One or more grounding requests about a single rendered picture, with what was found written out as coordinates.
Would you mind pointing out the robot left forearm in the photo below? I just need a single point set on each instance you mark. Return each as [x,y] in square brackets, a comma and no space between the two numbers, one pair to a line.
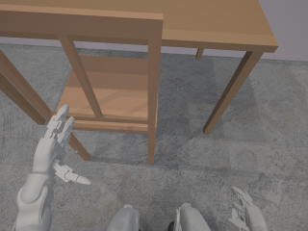
[34,201]

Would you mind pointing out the table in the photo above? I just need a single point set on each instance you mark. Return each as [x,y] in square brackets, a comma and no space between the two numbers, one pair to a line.
[236,25]

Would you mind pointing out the left robot shin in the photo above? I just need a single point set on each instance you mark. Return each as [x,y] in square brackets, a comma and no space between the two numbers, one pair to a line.
[127,206]

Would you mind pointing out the left robot thigh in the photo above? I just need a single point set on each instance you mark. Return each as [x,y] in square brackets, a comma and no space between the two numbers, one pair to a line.
[125,219]

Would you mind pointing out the left robot hand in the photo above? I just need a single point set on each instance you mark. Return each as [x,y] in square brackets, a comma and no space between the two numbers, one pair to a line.
[51,146]

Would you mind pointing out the right robot hand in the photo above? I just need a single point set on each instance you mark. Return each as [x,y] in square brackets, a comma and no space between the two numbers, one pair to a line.
[251,216]

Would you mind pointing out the chair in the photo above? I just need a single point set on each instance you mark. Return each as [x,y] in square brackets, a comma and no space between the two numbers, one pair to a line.
[103,94]

